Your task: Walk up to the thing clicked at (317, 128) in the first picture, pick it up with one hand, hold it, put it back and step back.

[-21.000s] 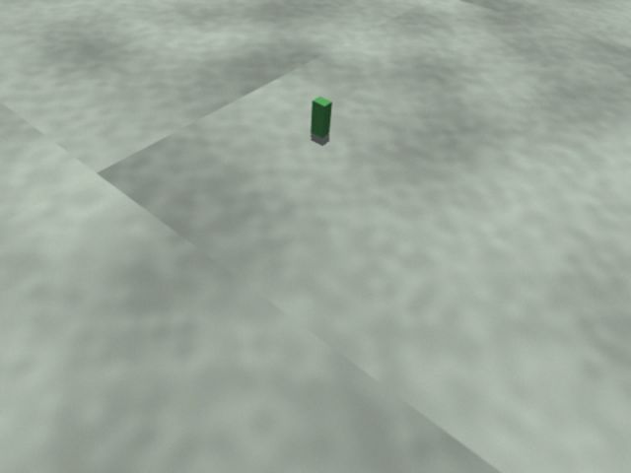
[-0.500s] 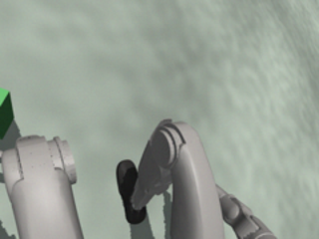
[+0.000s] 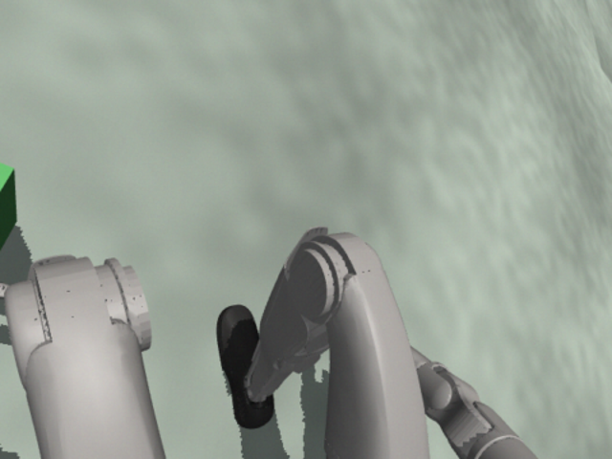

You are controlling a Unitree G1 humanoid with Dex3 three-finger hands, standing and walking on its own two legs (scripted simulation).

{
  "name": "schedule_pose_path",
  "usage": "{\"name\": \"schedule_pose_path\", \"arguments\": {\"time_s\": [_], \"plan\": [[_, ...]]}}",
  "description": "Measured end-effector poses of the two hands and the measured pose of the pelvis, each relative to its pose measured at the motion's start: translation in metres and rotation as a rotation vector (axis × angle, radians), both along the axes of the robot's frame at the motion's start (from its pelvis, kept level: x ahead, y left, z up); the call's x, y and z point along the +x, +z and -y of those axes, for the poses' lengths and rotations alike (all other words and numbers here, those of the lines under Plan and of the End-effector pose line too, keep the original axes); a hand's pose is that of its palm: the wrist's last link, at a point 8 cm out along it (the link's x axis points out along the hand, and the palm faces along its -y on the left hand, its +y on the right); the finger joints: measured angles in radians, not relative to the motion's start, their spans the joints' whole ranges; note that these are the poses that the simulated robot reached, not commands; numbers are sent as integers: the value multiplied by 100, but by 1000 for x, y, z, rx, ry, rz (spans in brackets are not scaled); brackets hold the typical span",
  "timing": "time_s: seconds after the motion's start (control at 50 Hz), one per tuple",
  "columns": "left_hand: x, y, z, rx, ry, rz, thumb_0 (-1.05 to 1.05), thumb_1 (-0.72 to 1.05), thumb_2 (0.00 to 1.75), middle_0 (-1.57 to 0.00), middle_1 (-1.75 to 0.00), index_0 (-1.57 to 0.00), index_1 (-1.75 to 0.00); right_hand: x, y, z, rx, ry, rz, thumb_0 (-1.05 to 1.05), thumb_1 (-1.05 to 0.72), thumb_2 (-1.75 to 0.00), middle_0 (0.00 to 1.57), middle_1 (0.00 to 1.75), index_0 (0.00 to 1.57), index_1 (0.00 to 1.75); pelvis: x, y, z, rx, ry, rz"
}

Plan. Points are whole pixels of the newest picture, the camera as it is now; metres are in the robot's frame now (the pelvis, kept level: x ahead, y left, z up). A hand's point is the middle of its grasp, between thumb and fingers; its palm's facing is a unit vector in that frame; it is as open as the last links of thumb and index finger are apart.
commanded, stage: rest palm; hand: left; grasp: from the side
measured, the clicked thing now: out of the picture +0.41 +0.27 -0.19
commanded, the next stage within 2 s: close in 0.24 s
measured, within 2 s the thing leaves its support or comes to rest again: neither
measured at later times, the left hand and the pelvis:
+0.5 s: hand out of the picture +0.39 +0.28 -0.17, palm faces +0.35 -0.94 +0.00, open 16.0 cm; pelvis +0.00 +0.00 +0.00, yaw -1 degrees
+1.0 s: hand out of the picture +0.39 +0.28 -0.17, palm faces +0.36 -0.93 +0.02, open 12.7 cm; pelvis +0.00 +0.00 +0.00, yaw -1 degrees
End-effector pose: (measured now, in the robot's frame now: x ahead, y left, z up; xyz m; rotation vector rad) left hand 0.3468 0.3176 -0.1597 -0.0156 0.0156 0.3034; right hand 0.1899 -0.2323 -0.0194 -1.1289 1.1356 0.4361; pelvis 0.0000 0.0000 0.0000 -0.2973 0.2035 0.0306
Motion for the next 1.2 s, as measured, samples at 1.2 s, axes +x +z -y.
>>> {"name": "schedule_pose_path", "arguments": {"time_s": [1.2], "plan": [[9, -11, -3, 1, 69, -2, -1, -37, 65, -52, -61, -52, -63, -21, 3, 6, -46, -23, -47, 0, -90, -90, 21, 30, 20, 30, -3, 0, -1, -12, -19, 26]]}}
